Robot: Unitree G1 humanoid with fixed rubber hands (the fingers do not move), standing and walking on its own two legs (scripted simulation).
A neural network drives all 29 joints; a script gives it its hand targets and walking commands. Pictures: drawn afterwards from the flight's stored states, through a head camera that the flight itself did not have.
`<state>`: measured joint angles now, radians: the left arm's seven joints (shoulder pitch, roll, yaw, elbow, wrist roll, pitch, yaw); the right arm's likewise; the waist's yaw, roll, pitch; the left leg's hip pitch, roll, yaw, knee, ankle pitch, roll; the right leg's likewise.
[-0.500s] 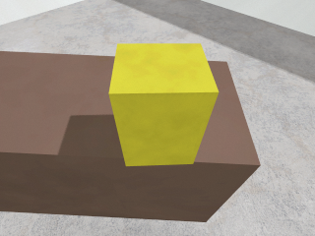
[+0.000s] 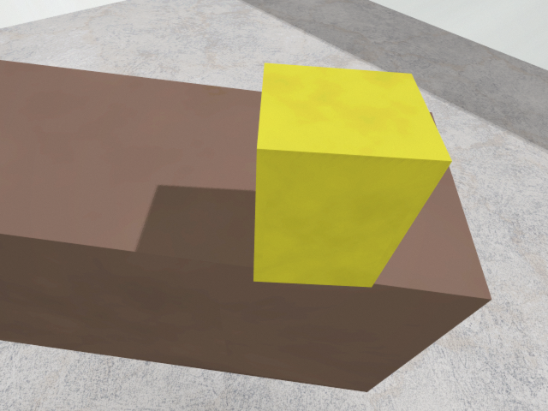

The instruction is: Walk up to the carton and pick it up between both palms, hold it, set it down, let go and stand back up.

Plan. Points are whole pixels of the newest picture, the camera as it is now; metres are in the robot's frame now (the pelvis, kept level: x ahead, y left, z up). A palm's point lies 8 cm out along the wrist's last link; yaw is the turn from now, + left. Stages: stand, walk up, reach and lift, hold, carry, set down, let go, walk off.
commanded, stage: walk up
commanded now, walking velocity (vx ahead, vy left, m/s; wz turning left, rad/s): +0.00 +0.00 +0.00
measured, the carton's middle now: (324, 188) +0.40 -0.05 +0.12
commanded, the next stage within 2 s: stand in 1.26 s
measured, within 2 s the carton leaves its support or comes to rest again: neither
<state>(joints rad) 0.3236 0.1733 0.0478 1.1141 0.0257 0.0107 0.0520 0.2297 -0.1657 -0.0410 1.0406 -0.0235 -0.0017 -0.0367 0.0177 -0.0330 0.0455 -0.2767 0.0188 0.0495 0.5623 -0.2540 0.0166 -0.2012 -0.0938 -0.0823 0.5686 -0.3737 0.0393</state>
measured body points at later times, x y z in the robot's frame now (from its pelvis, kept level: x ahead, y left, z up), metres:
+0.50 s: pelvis +0.00 +0.00 +0.01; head +0.03 +0.01 +0.46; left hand -0.02 +0.22 -0.15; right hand -0.01 -0.22 -0.14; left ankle +0.02 +0.10 -0.73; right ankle -0.03 -0.11 -0.71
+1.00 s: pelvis -0.03 -0.07 +0.01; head -0.02 -0.08 +0.46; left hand -0.03 +0.14 -0.14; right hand -0.06 -0.29 -0.16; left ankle -0.05 +0.05 -0.73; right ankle -0.05 -0.16 -0.73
